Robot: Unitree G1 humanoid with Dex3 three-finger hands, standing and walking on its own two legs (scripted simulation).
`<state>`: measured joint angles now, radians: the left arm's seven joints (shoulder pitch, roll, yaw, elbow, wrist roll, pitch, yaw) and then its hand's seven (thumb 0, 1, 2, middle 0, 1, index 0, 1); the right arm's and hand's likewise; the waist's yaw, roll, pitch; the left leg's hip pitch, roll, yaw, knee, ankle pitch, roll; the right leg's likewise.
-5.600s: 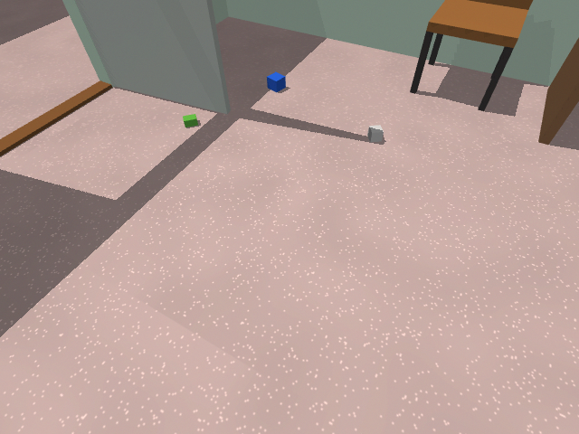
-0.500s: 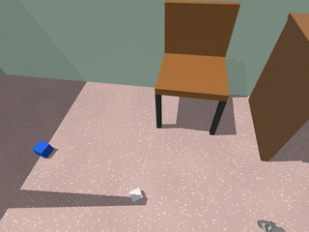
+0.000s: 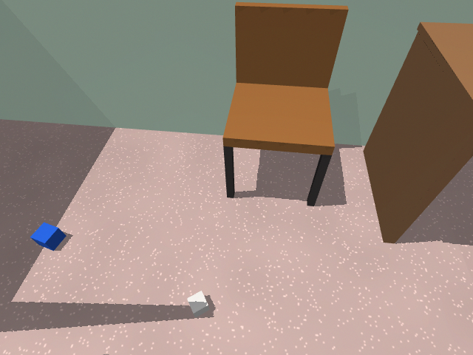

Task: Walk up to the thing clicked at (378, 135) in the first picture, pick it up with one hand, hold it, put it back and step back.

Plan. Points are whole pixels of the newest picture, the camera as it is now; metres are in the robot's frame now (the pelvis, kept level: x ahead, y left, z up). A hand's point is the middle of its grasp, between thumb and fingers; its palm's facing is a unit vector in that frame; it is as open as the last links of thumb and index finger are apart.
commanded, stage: walk up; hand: left
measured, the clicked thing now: (198, 304) +0.41 +0.18 -0.75
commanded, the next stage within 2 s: stand in 0.54 s
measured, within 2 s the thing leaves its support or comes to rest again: neither
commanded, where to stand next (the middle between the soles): +0.02 +0.00 m, yaw -1 degrees
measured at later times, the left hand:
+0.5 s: hand out of the picture +0.09 +0.26 -0.16, palm faces -0.02 -0.95 -0.32, open 7.3 cm
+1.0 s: hand out of the picture +0.07 +0.26 -0.15, palm faces -0.02 -0.94 -0.34, open 7.3 cm
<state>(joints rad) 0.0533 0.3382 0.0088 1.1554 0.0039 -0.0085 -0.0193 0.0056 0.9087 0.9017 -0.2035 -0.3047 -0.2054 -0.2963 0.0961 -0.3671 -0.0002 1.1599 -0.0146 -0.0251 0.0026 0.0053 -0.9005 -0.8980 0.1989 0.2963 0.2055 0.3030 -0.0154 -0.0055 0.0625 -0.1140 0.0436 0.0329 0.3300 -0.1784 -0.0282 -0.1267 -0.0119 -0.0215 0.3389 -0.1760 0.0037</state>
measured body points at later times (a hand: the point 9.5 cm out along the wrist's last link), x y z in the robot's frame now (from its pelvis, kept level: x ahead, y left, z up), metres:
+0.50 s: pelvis +0.00 +0.01 +0.00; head +0.01 +0.01 +0.45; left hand +0.09 +0.30 -0.13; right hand +0.08 -0.30 -0.13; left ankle +0.00 +0.14 -0.75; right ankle +0.01 -0.12 -0.75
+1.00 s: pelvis +0.00 +0.01 +0.00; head +0.00 +0.01 +0.45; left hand +0.08 +0.31 -0.13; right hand +0.08 -0.29 -0.13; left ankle +0.00 +0.14 -0.75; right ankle +0.01 -0.12 -0.75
